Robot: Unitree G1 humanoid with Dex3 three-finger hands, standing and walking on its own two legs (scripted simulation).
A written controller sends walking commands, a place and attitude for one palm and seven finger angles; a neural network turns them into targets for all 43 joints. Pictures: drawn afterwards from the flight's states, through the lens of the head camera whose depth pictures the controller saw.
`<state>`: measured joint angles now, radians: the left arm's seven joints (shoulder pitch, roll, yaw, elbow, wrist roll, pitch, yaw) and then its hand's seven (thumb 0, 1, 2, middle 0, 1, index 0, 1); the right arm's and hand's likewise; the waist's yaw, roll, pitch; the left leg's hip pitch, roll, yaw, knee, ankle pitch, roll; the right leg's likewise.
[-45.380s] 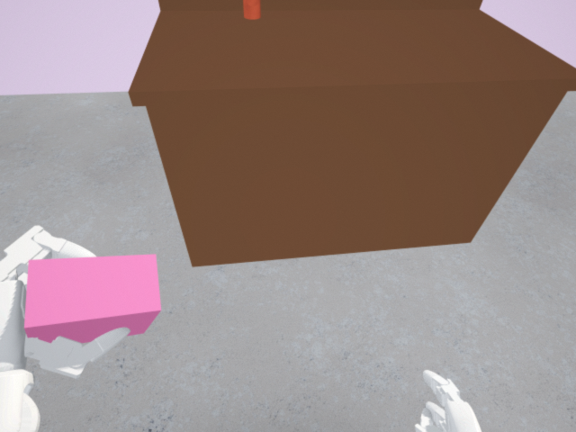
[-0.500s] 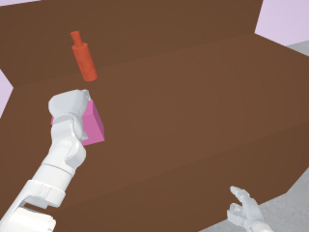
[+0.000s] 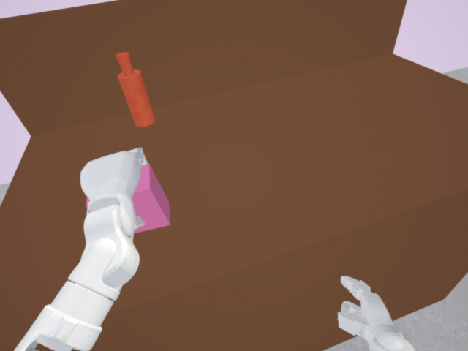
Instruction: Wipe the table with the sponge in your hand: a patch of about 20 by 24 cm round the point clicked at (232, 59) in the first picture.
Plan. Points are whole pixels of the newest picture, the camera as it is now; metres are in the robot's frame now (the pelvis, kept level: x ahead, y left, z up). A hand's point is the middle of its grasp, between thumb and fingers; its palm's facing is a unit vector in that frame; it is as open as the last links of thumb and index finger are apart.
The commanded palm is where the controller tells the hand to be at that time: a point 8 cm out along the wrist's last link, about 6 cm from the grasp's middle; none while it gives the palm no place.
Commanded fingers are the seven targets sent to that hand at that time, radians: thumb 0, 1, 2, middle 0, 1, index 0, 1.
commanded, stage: wipe back along the middle lane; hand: left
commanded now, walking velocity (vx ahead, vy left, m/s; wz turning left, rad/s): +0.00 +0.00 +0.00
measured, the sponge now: (136, 208) +0.32 +0.23 +0.11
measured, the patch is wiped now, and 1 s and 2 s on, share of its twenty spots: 0.75 0.75 0.90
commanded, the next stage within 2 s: slide across to the third lane in 0.42 s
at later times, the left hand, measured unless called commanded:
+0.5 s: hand (129, 216) +0.26 +0.20 +0.16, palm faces +0.29 -0.20 -0.94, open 10.3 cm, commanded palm +0.21 +0.19 +0.17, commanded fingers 0.00 0.10 1.30 -1.20 -1.60 -1.20 -1.60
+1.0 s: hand (167, 211) +0.27 +0.13 +0.17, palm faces +0.25 -0.25 -0.93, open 10.3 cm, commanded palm +0.23 +0.14 +0.21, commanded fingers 0.00 0.10 1.30 -1.20 -1.60 -1.20 -1.60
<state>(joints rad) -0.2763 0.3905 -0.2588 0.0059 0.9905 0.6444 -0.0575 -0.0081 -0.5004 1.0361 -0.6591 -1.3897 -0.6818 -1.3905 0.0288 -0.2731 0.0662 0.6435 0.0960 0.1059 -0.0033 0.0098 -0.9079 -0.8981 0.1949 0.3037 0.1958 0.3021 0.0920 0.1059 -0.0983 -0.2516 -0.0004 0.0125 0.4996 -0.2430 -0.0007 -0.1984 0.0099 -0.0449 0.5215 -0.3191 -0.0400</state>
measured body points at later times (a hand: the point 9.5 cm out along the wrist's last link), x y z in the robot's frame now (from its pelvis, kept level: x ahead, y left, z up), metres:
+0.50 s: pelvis -0.01 -0.01 +0.00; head -0.05 -0.05 +0.44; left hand +0.24 +0.21 +0.21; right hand +0.24 -0.20 -0.06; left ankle +0.01 +0.12 -0.74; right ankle -0.03 -0.09 -0.74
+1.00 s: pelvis -0.02 -0.02 +0.00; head -0.08 -0.07 +0.44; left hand +0.25 +0.15 +0.22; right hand +0.23 -0.20 -0.06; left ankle +0.01 +0.12 -0.74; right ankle -0.03 -0.09 -0.74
